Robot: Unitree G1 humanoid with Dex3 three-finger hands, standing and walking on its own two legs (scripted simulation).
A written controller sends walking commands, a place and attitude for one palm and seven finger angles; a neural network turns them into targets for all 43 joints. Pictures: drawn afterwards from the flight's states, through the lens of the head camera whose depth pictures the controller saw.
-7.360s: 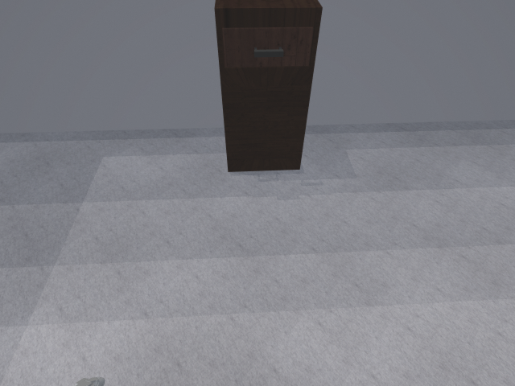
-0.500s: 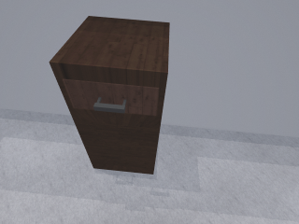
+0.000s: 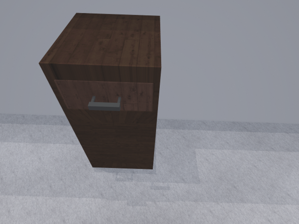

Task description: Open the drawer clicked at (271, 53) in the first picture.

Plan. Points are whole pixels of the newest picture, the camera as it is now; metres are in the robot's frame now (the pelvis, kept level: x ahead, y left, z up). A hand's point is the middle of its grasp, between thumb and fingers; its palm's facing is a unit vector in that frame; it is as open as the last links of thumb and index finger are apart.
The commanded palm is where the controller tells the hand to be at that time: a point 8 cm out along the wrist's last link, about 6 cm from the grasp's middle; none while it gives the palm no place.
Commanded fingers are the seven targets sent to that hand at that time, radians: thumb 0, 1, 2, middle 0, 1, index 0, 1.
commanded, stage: look again from close up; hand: left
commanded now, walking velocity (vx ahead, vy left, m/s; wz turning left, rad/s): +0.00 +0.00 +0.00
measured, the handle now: (105, 102) +0.56 +0.21 -0.06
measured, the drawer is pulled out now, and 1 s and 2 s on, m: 0.00 0.00 0.00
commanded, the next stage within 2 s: shuffle to correct the standing spot in 0.38 s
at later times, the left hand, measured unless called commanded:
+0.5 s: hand out of the picture -0.04 +0.18 -0.18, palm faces +0.05 -0.98 -0.19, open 7.4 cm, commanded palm none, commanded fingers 0.00 0.90 0.90 -0.20 -0.30 -0.20 -0.30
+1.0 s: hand out of the picture -0.01 +0.15 -0.19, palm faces +0.08 -0.99 -0.13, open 7.4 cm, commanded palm none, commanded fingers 0.00 0.90 0.90 -0.20 -0.30 -0.20 -0.30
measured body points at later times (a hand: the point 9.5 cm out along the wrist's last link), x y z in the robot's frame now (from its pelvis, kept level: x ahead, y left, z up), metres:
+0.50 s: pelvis -0.02 +0.01 +0.00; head -0.03 +0.01 +0.45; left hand -0.04 +0.23 -0.16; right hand -0.03 -0.21 -0.16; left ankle -0.02 +0.12 -0.74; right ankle +0.01 -0.12 -0.74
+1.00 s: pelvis +0.04 +0.00 -0.01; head +0.04 +0.01 +0.44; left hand -0.01 +0.20 -0.17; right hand +0.01 -0.21 -0.17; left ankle -0.02 +0.12 -0.74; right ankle +0.01 -0.12 -0.74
